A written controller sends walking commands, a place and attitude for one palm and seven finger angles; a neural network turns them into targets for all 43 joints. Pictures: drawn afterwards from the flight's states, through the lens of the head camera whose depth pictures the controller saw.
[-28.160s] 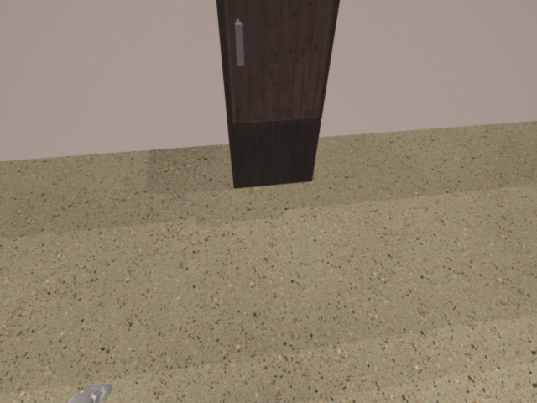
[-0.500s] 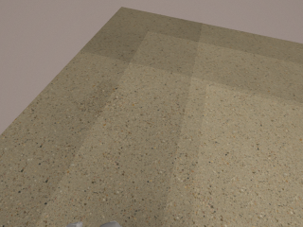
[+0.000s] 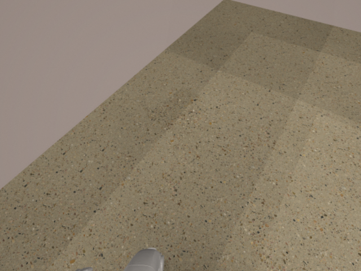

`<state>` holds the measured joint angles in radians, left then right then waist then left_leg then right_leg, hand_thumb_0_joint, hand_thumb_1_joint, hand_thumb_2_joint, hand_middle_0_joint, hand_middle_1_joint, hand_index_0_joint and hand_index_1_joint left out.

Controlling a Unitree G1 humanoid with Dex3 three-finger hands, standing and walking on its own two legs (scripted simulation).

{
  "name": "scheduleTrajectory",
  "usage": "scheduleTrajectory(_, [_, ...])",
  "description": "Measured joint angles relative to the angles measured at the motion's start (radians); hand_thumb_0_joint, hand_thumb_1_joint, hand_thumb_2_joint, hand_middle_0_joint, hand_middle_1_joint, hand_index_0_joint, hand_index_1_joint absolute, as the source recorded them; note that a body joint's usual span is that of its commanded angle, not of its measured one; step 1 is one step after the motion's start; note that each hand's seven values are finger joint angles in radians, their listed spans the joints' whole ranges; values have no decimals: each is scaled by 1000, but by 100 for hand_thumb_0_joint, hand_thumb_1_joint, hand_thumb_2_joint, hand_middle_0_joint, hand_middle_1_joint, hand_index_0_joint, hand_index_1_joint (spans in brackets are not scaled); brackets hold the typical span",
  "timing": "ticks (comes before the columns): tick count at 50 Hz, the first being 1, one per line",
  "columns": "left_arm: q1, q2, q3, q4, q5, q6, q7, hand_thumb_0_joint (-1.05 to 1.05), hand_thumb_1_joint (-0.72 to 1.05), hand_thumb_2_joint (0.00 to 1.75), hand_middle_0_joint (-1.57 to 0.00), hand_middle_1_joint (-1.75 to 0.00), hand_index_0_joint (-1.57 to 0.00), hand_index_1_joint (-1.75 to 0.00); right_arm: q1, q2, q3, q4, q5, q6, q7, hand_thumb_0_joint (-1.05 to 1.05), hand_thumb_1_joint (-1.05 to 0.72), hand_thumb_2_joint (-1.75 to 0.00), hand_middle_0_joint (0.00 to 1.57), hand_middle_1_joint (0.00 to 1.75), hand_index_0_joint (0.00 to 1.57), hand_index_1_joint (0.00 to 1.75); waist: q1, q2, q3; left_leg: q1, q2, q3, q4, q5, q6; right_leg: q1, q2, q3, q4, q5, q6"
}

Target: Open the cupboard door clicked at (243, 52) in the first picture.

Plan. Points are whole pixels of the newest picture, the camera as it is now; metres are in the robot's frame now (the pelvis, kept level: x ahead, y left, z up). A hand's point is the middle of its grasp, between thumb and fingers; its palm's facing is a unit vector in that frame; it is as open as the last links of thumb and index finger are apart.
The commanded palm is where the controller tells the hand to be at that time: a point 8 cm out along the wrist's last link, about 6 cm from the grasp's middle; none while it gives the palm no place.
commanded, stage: turn to face it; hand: left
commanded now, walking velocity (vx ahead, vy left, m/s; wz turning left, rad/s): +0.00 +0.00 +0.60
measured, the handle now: out of the picture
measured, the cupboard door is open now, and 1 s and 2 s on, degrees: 44 44 44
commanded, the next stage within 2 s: none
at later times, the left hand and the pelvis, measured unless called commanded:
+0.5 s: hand out of the picture +0.06 +0.23 -0.16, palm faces +0.31 -0.91 -0.26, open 7.4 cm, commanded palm none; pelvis +0.02 -0.02 +0.00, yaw +18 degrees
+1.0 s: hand out of the picture -0.02 +0.18 -0.18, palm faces +0.59 -0.77 -0.24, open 7.4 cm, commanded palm none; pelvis +0.05 -0.03 -0.01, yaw +37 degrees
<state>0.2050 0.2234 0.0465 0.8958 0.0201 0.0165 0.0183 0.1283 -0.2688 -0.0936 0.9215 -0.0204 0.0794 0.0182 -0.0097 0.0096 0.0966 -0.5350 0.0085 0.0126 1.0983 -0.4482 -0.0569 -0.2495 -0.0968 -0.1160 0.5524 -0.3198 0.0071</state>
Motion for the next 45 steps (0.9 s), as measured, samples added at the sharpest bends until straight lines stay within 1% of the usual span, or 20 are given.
scheduleTrajectory(3, [20, -6, -7, 3, 1, -6, 0, 1, 90, 90, -20, -30, -20, -30, -15, 9, 10, -5, 4, 0, 5, 1, -91, -90, 20, 30, 20, 30, 3, -34, 12, 46, 13, 44, -107, 7, -12, 34, -22, -34, -34, 5, 1])
scheduleTrajectory(7, [37, -9, -11, 6, 3, -8, -7, 1, 90, 90, -20, -30, -20, -30, -44, 18, 24, -16, 8, -6, 10, 1, -91, -90, 20, 30, 20, 30, 17, -60, 31, 133, 13, 84, -324, 31, -2, 47, -45, -86, -4, -26, 11])
scheduleTrajectory(9, [47, -3, -8, 10, -1, -6, -11, 1, 90, 90, -20, -30, -21, -30, -53, 20, 30, -28, 6, -16, 12, 1, -91, -90, 20, 30, 20, 30, 20, -70, 33, 191, 4, 100, -453, 115, 11, 34, -61, -111, 55, -64, 22])
scheduleTrajectory(10, [55, -1, -6, 11, -5, -1, -14, 1, 90, 90, -20, -30, -21, -30, -52, 16, 33, -38, 4, -25, 13, 1, -91, -90, 20, 30, 20, 30, 19, -64, 25, 214, 6, 95, -507, 181, 45, 9, -65, -122, 117, -86, 30])
scheduleTrajectory(11, [47, 8, -3, 17, -9, 9, -15, 1, 90, 90, -20, -30, -21, -30, -55, 22, 31, -43, 2, -35, 10, 1, -91, -90, 20, 30, 20, 30, 14, -72, 28, 198, -3, 85, -486, 179, 76, -31, -69, -98, 217, -149, 47])
scheduleTrajectory(13, [21, 26, 3, 23, -9, 37, -11, 1, 90, 90, -20, -30, -20, -30, -54, 34, 39, -47, 1, -46, 4, 0, -91, -90, 20, 30, 20, 30, 20, -85, 39, 184, -12, 64, -451, 149, 99, -117, -41, -14, 419, -231, 63])
scheduleTrajectory(15, [-5, 37, 12, 25, -7, 48, -8, 1, 90, 90, -20, -30, -20, -30, -38, 44, 45, -49, -1, -49, -6, 0, -91, -90, 20, 30, 20, 30, 20, -81, 36, 189, -12, 36, -470, 152, 94, -181, -16, 29, 535, -214, 72])
scheduleTrajectory(17, [-28, 42, 18, 16, -6, 50, -11, 1, 90, 90, -20, -30, -20, -30, -22, 49, 48, -43, -2, -46, -15, 0, -90, -90, 20, 30, 20, 30, 20, -70, 32, 202, -11, 8, -507, 177, 82, -221, -2, 61, 569, -161, 76])
scheduleTrajectory(21, [-58, 45, 22, -13, -6, 43, -19, 1, 90, 90, -20, -30, -20, -30, 8, 50, 47, -26, -5, -37, -17, 0, -90, -90, 20, 30, 20, 30, 17, -42, 17, 219, -10, -41, -562, 213, 72, -228, 10, 98, 473, -111, 76])
scheduleTrajectory(25, [-75, 44, 20, -34, -8, 35, -18, 1, 90, 90, -20, -30, -20, -30, 32, 47, 38, -18, -9, -26, -13, 0, -90, -90, 20, 30, 20, 30, 0, -11, 4, 208, -10, -93, -562, 218, 50, -158, 36, 104, 273, -102, 68])
scheduleTrajectory(27, [-74, 44, 18, -45, -10, 24, -18, 1, 90, 90, -20, -30, -20, -30, 44, 43, 30, -16, -6, -19, -12, 0, -90, -90, 20, 30, 20, 30, -6, 2, -6, 187, -14, -121, -534, 207, 34, -92, 53, 95, 129, -44, 61])
scheduleTrajectory(28, [-65, 49, 16, -55, -7, 15, -17, 1, 90, 90, -20, -30, -20, -30, 54, 43, 26, -19, -2, -16, -11, 1, -90, -90, 20, 30, 20, 30, -5, -7, -18, 167, -28, -126, -505, 192, 29, -54, 46, 98, 33, -13, 48])
scheduleTrajectory(31, [-59, 23, 5, -52, 1, 1, -7, 1, 90, 90, -20, -30, -20, -30, 43, 17, 8, -7, 2, -3, -7, 1, -90, -90, 20, 30, 20, 30, -8, 18, -1, 73, -37, -102, -226, -5, 27, -48, 37, 65, 54, 2, 15])
scheduleTrajectory(33, [-43, 6, -3, -48, 1, 5, -4, 1, 90, 90, -20, -30, -20, -30, 40, 5, 0, -2, 0, 4, -1, 1, -90, -90, 20, 30, 20, 30, -15, 22, 2, 25, -30, -58, -51, -14, 18, -22, 21, 38, 33, -5, 11])
scheduleTrajectory(35, [-28, -3, -7, -40, 1, 8, -1, 1, 90, 90, -20, -30, -20, -30, 35, 6, 0, 0, 1, 7, 4, 1, -91, -90, 20, 30, 20, 30, -20, 4, 5, 20, -12, -13, -1, -6, 4, 5, 3, 17, 2, 1, 11])
scheduleTrajectory(38, [-15, -7, -12, -33, 2, 4, -2, 1, 90, 90, -20, -30, -20, -30, 27, 17, 8, -4, 6, 5, 9, 1, -91, -90, 20, 30, 20, 30, -18, -35, 15, 71, 7, 39, -127, -8, -8, 31, -26, -16, -22, 4, 14])
scheduleTrajectory(42, [1, -4, -13, -26, 1, -2, -11, 1, 90, 90, -20, -30, -21, -30, 6, 22, 21, -16, 8, -10, 12, 1, -91, -90, 20, 30, 20, 30, -4, -67, 29, 172, 6, 74, -385, 57, 1, 28, -60, -64, 30, -35, 31])
scheduleTrajectory(43, [10, -1, -12, -25, -2, 0, -13, 1, 90, 90, -20, -30, -21, -30, 4, 19, 24, -23, 8, -17, 14, 1, -91, -90, 20, 30, 20, 30, -2, -69, 26, 206, 4, 77, -466, 126, 9, 15, -69, -75, 68, -58, 38])
scheduleTrajectory(44, [19, 1, -9, -23, -7, 4, -16, 1, 90, 90, -20, -30, -21, -30, 4, 13, 25, -32, 5, -28, 14, 1, -91, -90, 20, 30, 20, 30, -3, -61, 16, 218, 4, 62, -508, 181, 43, -16, -72, -80, 135, -81, 47])
scheduleTrajectory(45, [12, 11, -5, -14, -10, 16, -16, 1, 90, 90, -20, -30, -21, -30, -2, 20, 24, -33, 3, -37, 9, 1, -91, -90, 20, 30, 20, 30, -3, -72, 19, 201, -7, 53, -480, 173, 66, -57, -74, -49, 233, -148, 59])
